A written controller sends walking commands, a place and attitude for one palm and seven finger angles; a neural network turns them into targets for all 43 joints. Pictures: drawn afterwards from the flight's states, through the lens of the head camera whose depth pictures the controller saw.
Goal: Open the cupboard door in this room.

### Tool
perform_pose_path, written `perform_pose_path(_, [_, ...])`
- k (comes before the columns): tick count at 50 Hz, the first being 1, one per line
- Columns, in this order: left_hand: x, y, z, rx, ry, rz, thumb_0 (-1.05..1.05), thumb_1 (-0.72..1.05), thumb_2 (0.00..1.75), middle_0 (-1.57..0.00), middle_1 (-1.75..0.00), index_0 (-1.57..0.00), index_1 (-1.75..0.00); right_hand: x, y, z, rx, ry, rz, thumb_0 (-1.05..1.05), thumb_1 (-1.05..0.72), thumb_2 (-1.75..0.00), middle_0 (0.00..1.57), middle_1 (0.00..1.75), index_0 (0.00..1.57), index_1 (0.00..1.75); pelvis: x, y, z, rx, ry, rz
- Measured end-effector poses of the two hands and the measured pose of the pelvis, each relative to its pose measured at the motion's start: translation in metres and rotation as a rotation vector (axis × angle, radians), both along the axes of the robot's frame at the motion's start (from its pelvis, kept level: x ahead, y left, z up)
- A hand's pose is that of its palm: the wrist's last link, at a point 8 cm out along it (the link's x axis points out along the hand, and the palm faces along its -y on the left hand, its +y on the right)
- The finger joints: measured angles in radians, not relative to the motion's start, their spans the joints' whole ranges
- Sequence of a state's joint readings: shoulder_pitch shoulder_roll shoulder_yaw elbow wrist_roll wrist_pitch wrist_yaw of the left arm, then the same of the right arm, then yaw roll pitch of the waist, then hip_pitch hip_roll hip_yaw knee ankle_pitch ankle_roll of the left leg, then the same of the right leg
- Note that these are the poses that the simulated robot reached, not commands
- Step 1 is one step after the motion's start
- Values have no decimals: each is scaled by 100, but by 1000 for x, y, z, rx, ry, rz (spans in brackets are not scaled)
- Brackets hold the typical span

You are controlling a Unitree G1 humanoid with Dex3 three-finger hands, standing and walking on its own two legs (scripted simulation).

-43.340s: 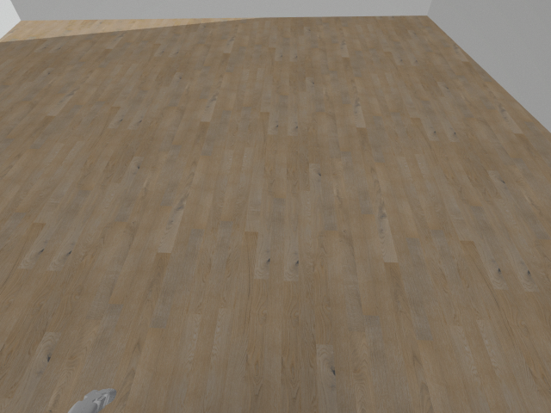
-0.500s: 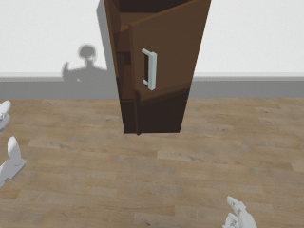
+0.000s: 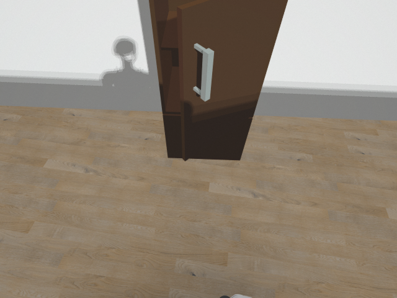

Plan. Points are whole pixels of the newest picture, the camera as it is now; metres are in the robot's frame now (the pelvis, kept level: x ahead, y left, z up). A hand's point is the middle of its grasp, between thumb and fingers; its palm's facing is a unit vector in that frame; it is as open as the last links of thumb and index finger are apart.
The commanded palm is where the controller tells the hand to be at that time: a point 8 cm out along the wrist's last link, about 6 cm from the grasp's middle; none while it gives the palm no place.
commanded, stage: let the arm hang, fingers relaxed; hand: left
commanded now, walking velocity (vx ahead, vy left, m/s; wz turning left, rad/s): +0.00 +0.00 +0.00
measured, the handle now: (201, 73) +0.66 +0.03 +0.07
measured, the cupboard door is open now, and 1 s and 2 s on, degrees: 42 42 42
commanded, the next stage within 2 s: look to check the result in 0.70 s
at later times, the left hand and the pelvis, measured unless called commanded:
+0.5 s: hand out of the picture +0.10 +0.23 -0.14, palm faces +0.01 -0.94 -0.33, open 7.4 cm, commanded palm none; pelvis +0.02 +0.00 +0.01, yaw +0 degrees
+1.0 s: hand out of the picture +0.13 +0.22 -0.14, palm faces -0.01 -0.95 -0.33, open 7.4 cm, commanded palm none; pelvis +0.05 -0.01 +0.02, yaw +0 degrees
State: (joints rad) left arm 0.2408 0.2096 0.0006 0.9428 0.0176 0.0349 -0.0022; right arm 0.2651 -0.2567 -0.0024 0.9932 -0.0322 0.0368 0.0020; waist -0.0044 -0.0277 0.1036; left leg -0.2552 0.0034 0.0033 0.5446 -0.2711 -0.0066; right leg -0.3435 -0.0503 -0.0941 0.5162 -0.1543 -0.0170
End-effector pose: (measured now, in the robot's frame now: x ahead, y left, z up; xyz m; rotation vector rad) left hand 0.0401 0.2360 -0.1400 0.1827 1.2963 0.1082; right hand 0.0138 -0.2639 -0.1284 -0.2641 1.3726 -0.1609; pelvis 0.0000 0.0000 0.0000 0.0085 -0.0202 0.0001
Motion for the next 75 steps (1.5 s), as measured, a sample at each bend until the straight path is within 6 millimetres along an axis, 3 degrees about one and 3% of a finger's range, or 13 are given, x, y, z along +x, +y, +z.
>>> perform_pose_path(5, [-25, 18, 8, 57, 73, 40, 0, 94, 90, -20, -30, -21, -30, -18, 2, -5, 22, 62, -25, 0, -90, -90, 20, 30, 20, 30, 2, -3, 3, -4, -1, 4])
perform_pose_path(9, [-27, 33, 17, 109, 92, 53, 1, 92, 90, -20, -30, -21, -30, -17, 5, -10, 44, 60, -36, 0, -90, -90, 20, 30, 20, 30, 4, -4, 5, -3, -2, 2])
perform_pose_path(18, [14, 46, 32, 158, 7, 41, 1, 91, 90, -20, -29, -20, -30, 6, 7, -13, 66, 10, -29, 0, -90, -90, 20, 30, 20, 30, 11, -3, 8, 2, -6, -2])
perform_pose_path(25, [52, 38, 35, 140, -67, 10, 1, 90, 90, -20, -29, -20, -30, 31, -2, -8, 48, -33, -17, 0, -90, -90, 20, 30, 20, 30, 20, -5, 10, 4, -5, -3])
perform_pose_path(32, [75, 27, 34, 115, -93, -9, 0, 90, 90, -20, -29, -20, -30, 55, -15, -1, 16, -64, -9, 0, -90, -90, 20, 30, 20, 30, 29, -8, 12, 3, -5, -3])
perform_pose_path(40, [81, 24, 33, 113, -73, -14, 0, 90, 90, -20, -29, -21, -30, 74, -25, 4, -3, -75, 1, 0, -90, -90, 20, 30, 20, 30, 38, -12, 14, 0, 1, -5])
perform_pose_path(53, [81, 32, 36, 140, -34, 0, 1, 90, 90, -20, -29, -20, -30, 90, -28, 5, -6, -64, 10, 0, -90, -90, 20, 30, 20, 30, 51, -14, 15, -6, 7, -7])
perform_pose_path(75, [106, 33, 34, 126, -65, -29, 1, 90, 90, -20, -29, -20, -30, 94, -25, 9, -24, -78, -13, 0, -90, -90, 20, 30, 20, 30, 59, -9, 15, -8, 11, -33])
